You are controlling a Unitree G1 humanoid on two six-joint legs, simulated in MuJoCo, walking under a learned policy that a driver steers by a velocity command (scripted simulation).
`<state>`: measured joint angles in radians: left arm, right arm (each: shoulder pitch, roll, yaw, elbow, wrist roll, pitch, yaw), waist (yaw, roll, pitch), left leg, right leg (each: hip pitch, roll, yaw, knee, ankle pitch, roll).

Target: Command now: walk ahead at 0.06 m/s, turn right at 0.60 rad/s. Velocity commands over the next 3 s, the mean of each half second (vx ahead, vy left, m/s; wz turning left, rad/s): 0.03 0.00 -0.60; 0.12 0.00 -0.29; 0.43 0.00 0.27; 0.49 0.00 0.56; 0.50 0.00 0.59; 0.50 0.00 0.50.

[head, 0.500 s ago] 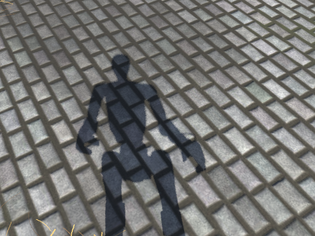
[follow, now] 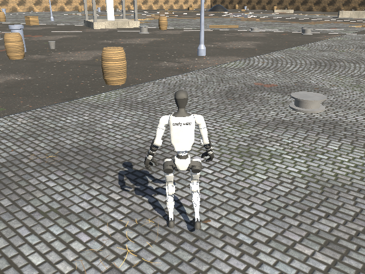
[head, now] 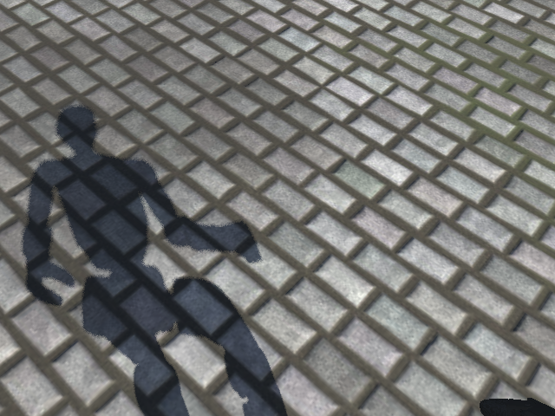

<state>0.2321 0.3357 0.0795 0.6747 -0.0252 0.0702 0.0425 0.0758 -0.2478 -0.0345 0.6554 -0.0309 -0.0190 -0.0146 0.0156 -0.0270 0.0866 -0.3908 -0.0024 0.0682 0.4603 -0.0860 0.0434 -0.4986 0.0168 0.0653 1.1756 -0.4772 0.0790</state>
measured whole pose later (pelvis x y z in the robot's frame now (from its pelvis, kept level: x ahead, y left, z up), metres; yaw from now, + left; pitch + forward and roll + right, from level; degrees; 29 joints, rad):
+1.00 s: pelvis +0.08 -0.05 +0.02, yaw -24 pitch +2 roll -1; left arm 0.19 0.30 0.06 0.70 -0.01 -0.03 -0.01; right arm 0.33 -0.27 -0.06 0.76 0.02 -0.02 -0.01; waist -0.06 0.00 -0.01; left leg -0.13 0.02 -0.03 0.34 -0.24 0.01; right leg -0.39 -0.01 0.02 0.70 -0.34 0.03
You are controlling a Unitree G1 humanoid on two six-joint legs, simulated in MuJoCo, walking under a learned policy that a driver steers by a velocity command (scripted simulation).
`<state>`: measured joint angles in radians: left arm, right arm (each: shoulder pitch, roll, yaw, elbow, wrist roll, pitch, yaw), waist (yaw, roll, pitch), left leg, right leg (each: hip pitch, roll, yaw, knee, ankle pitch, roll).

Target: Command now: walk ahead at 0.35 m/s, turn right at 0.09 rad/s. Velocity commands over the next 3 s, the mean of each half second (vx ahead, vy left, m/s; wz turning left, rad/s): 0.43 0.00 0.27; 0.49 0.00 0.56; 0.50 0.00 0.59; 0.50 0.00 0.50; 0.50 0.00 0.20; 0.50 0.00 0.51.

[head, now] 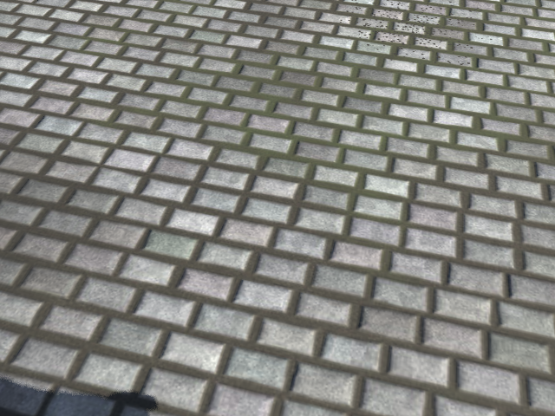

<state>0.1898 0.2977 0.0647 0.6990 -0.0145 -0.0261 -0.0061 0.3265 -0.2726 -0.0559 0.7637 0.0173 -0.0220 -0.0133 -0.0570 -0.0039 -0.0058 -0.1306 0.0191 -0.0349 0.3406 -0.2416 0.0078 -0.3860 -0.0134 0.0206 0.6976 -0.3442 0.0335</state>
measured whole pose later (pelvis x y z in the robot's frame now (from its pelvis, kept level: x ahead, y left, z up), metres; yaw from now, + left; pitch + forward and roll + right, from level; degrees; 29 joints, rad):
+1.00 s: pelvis +0.50 +0.06 -0.01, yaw +29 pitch +2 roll +1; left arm 0.05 0.29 0.02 0.66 0.00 -0.11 -0.02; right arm 0.36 -0.30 -0.07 0.71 0.03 -0.03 -0.01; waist -0.09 -0.04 0.02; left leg -0.10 -0.13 -0.21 0.44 -0.36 0.07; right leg -0.55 -0.02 0.11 0.51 0.01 0.06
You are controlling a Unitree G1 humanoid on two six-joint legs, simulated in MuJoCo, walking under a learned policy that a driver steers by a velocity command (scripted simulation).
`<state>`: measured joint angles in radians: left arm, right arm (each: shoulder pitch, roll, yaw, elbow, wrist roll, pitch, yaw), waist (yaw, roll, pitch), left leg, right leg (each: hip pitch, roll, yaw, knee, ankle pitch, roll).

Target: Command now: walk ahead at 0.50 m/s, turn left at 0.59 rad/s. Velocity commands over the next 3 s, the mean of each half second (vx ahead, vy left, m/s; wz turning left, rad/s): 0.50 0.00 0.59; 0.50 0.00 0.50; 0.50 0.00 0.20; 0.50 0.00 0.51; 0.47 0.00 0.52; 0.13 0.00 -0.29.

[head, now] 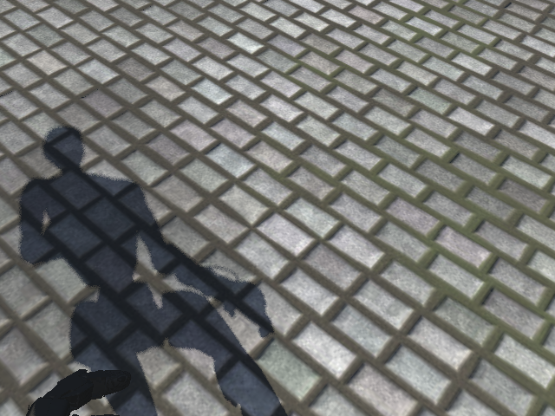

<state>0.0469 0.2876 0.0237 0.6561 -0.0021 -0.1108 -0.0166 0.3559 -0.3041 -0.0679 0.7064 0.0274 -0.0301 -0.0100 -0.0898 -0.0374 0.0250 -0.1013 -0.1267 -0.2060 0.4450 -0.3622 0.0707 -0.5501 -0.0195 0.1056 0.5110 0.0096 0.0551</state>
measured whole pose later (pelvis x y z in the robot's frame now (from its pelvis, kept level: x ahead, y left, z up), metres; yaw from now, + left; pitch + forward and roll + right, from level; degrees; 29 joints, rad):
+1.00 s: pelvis +0.54 +0.13 +0.00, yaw +32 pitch +2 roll +1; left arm 0.05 0.29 0.02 0.69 0.00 -0.10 -0.04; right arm 0.36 -0.30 -0.06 0.73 0.02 -0.04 -0.01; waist -0.09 -0.05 0.02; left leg -0.05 -0.10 -0.15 0.40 -0.37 0.06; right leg -0.54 -0.03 0.05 0.52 0.03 0.02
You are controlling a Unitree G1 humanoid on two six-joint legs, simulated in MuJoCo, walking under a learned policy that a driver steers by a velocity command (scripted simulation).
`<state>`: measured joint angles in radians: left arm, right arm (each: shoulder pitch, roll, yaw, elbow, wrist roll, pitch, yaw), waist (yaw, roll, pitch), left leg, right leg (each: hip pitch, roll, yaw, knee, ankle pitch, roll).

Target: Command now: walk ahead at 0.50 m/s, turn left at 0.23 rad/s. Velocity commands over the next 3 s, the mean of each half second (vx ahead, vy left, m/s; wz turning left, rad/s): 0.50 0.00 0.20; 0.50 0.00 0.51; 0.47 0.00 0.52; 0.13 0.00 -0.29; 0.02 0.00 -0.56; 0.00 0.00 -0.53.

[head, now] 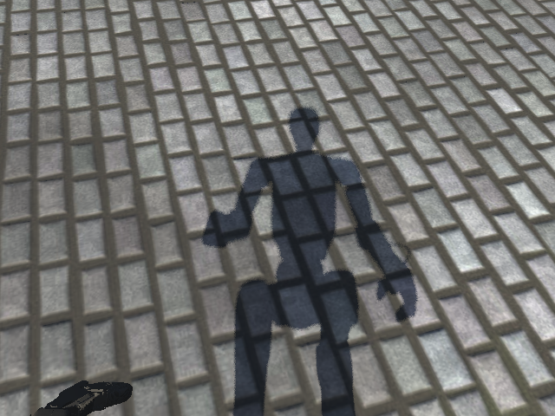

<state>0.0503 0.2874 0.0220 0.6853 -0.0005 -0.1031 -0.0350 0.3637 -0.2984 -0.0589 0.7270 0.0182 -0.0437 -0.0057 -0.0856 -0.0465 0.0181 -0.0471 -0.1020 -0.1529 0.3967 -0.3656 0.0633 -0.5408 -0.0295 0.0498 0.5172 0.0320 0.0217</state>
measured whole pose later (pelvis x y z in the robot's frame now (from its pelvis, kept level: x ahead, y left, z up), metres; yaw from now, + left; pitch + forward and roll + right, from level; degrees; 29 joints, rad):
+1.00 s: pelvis +0.56 +0.06 +0.00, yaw +22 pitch +2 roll +0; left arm 0.02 0.29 0.03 0.67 0.00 -0.10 -0.02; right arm 0.38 -0.29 -0.07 0.74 0.03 -0.03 -0.02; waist -0.09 -0.05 0.02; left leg -0.09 -0.12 -0.20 0.40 -0.33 0.08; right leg -0.57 -0.02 0.10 0.51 0.03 0.05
